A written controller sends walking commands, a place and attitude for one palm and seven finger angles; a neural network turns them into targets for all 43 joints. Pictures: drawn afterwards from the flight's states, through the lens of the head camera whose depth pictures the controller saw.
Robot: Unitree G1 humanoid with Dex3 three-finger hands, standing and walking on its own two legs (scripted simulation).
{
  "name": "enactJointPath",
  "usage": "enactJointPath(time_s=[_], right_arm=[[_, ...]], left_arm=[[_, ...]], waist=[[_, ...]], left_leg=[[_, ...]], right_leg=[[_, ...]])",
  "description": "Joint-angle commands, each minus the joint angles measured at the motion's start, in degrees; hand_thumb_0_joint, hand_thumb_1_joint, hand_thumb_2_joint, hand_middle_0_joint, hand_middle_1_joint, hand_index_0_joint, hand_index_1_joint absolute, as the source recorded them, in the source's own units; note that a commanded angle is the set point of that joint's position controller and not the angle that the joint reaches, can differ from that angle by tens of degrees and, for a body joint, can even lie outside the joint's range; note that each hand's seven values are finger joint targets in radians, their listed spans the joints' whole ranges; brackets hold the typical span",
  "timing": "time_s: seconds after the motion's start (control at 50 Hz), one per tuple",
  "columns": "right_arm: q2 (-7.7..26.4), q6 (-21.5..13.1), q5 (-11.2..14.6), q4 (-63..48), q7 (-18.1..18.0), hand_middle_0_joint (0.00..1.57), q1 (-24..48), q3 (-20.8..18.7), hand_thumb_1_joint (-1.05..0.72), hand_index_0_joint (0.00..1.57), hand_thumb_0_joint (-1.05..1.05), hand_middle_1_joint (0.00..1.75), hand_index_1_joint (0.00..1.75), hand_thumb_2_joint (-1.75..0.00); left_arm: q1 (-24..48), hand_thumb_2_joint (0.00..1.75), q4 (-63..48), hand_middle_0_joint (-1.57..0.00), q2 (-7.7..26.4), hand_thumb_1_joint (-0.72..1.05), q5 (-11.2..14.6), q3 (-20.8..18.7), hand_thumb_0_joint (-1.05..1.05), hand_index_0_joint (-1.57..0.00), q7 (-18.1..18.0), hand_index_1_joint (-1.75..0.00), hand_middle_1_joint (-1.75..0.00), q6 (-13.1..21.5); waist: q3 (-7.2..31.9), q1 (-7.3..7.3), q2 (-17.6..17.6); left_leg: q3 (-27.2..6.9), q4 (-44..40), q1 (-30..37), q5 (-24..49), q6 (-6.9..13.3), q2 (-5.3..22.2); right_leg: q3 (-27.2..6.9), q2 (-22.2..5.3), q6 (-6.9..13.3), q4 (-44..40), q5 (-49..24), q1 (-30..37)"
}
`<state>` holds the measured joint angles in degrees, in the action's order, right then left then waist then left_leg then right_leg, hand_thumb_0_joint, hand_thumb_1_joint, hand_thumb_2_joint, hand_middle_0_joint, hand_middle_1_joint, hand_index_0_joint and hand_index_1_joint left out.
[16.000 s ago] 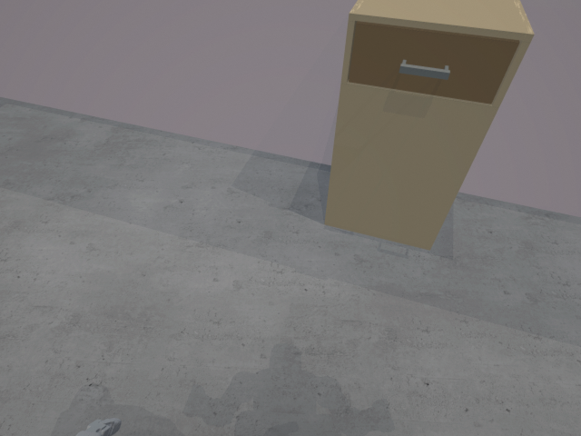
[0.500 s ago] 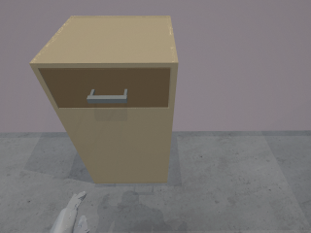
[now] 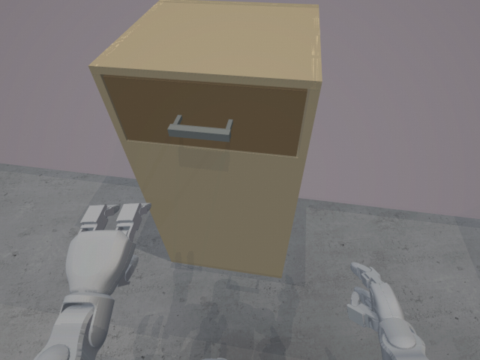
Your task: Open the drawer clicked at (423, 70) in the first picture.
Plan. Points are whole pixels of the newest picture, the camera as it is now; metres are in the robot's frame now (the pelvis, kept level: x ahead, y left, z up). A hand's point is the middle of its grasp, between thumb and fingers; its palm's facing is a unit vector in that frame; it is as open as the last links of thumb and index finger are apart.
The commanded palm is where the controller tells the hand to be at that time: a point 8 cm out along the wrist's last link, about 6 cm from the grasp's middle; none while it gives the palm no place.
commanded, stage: raise the hand with hooked fingers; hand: left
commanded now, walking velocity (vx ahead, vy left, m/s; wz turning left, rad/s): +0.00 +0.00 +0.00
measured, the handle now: (201, 127) +0.56 +0.18 +0.07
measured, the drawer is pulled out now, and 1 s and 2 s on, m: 0.00 0.00 0.00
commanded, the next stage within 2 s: move the hooked fingers above the handle in 1.24 s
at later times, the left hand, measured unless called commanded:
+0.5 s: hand (136, 189) +0.33 +0.22 +0.13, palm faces +0.11 -0.08 -0.99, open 12.9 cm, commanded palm +0.29 +0.22 +0.18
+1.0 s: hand (128, 153) +0.35 +0.23 +0.18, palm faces +0.02 -0.07 -1.00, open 13.9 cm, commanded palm +0.31 +0.23 +0.24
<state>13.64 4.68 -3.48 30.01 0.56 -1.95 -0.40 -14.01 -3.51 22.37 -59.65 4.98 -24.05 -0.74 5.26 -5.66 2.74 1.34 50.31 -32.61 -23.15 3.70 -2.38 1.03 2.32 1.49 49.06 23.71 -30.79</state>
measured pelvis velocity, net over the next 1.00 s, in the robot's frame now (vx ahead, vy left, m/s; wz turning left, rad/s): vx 0.03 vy -0.01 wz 0.00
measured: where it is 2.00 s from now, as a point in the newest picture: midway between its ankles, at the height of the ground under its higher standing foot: outside the picture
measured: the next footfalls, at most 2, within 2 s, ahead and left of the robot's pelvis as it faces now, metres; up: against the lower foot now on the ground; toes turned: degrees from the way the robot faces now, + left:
none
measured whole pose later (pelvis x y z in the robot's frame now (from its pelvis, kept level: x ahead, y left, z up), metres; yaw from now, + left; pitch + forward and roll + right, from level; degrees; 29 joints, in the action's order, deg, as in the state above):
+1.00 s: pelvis +0.03 -0.01 +0.04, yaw +0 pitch +1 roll +0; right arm 14.6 10.7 1.3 34.4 0.0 -5.4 1.9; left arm 9.8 -1.5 31.8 -48.4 1.3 8.5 -5.3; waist 0.8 -3.9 5.4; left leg 1.0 24.8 -11.9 -13.7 2.8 -3.1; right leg -0.1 1.8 2.0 25.9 15.4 -11.3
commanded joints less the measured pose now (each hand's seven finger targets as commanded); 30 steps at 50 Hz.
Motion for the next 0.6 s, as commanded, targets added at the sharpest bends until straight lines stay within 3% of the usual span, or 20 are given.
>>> enactJointPath(time_s=[0.0, 0.04, 0.06, 0.1, 0.2, 0.26, 0.32, 0.4, 0.48, 0.58], right_arm=[[5.42, 0.52, 2.87, -8.03, -0.39, 0.20, 4.08, -0.82, -0.90, 0.20, 0.00, 0.30, 0.30, -0.90], [5.30, 0.85, 3.27, -8.74, -0.88, 0.20, 3.93, 0.01, -0.90, 0.20, 0.00, 0.30, 0.30, -0.90], [5.18, 0.81, 3.31, -8.75, -0.96, 0.20, 4.29, 0.49, -0.90, 0.20, 0.00, 0.30, 0.30, -0.90], [4.85, 0.51, 2.70, -8.57, -0.88, 0.20, 4.49, 1.12, -0.90, 0.20, 0.00, 0.30, 0.30, -0.90], [4.88, -0.25, 1.46, -7.20, -0.87, 0.20, 3.68, 0.31, -0.90, 0.20, 0.00, 0.30, 0.30, -0.90], [5.12, -0.66, 1.43, -5.50, -0.89, 0.20, 2.60, -0.83, -0.90, 0.20, 0.00, 0.30, 0.30, -0.90], [5.53, -0.45, 1.97, -4.25, -0.75, 0.20, 2.29, -1.58, -0.90, 0.20, 0.00, 0.30, 0.30, -0.90], [6.36, 0.83, 3.25, -3.87, -0.70, 0.20, 3.05, -1.73, -0.90, 0.20, 0.00, 0.30, 0.30, -0.90], [6.85, 1.92, 3.62, -4.46, -1.17, 0.20, 4.91, -1.61, -0.90, 0.20, 0.00, 0.30, 0.30, -0.90], [6.56, 2.49, 3.54, -4.34, -1.39, 0.20, 5.50, -1.05, -0.90, 0.20, 0.00, 0.30, 0.30, -0.90]], left_arm=[[4.83, 0.56, -6.80, -0.26, 3.77, 0.11, 3.03, -0.71, 0.00, -0.26, 4.74, -0.81, -0.81, -6.42], [3.24, 0.54, -6.69, -0.26, 6.51, 0.06, 4.27, -3.21, 0.00, -0.26, 7.57, -0.84, -0.84, -7.63], [2.69, 0.53, -6.89, -0.26, 7.79, 0.04, 4.24, -4.28, 0.00, -0.26, 8.74, -0.86, -0.86, -7.59], [2.82, 0.51, -10.55, -0.27, 11.10, -0.01, 3.25, -6.96, 0.00, -0.27, 9.86, -0.88, -0.88, -6.30], [9.01, 0.46, -20.34, -0.27, 13.56, -0.13, 2.86, -9.87, 0.00, -0.27, 9.26, -0.96, -0.96, -1.90], [9.79, 0.43, -21.10, -0.28, 13.46, -0.20, 4.50, -11.26, 0.00, -0.28, 8.60, -1.00, -1.00, 0.20], [10.58, 0.40, -18.57, -0.28, 12.75, -0.27, 5.75, -11.00, 0.00, -0.28, 9.15, -1.05, -1.05, -0.15], [12.95, 0.36, -13.54, -0.29, 13.34, -0.36, 7.35, -9.78, 0.00, -0.29, 12.76, -1.11, -1.11, -3.39], [20.09, 0.32, -15.74, -0.30, 17.15, -0.45, 7.73, -10.47, 0.00, -0.30, 16.82, -1.17, -1.17, -5.24], [26.60, 0.30, -18.09, -0.30, 21.23, -0.50, 7.86, -12.77, 0.00, -0.30, 19.49, -1.20, -1.20, -3.71]], waist=[[6.74, 1.85, -4.56], [6.57, 0.80, -8.88], [5.98, 0.39, -9.10], [7.61, -0.89, -4.96], [11.54, -0.44, 1.71], [13.00, 0.35, 0.90], [11.89, 0.71, -2.26], [9.60, 0.91, -6.27], [10.87, 0.87, -4.23], [12.75, 0.47, 0.25]], left_leg=[[-5.88, -16.34, 12.82, 10.68, -2.88, 2.19], [-4.57, -17.52, 12.29, 14.12, -2.48, 1.82], [-4.06, -17.91, 12.22, 15.43, -2.36, 1.63], [-3.42, -18.68, 13.99, 19.17, -2.30, 1.49], [-3.26, -18.79, 20.14, 28.20, -1.96, 1.44], [-3.16, -18.29, 22.68, 32.99, -1.85, 1.32], [-2.84, -19.03, 22.06, 32.33, -1.82, 0.90], [-1.73, -20.74, 19.72, 29.75, -1.67, 0.10], [-1.28, -21.64, 21.42, 29.72, -1.13, -0.49], [-1.61, -22.59, 24.21, 33.20, -1.13, -0.40]], right_leg=[[-4.50, 0.92, 2.66, -13.03, -8.06, 4.42], [-5.44, 0.45, 2.14, -14.24, -12.09, 9.98], [-6.08, 0.23, 2.00, -14.75, -13.98, 11.68], [-7.02, -0.28, 2.18, -15.10, -18.04, 15.40], [-8.40, -0.84, 2.23, -16.65, -27.03, 18.76], [-8.29, -1.18, 1.79, -16.98, -32.32, 19.32], [-7.74, -1.61, 1.37, -17.61, -34.53, 20.27], [-7.33, -2.28, 0.55, -18.82, -36.92, 23.29], [-7.42, -2.35, 0.20, -20.03, -38.22, 25.59], [-6.90, -2.18, 0.35, -20.97, -39.16, 27.23]])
